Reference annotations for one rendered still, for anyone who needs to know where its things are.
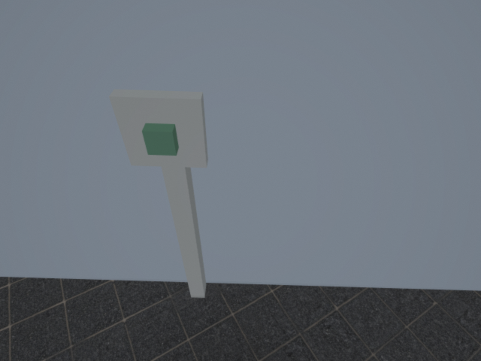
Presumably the button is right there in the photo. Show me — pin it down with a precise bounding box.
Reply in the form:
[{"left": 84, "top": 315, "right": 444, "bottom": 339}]
[{"left": 142, "top": 123, "right": 179, "bottom": 156}]

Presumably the panel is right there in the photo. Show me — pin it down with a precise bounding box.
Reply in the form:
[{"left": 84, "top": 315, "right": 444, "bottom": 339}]
[{"left": 109, "top": 89, "right": 208, "bottom": 298}]

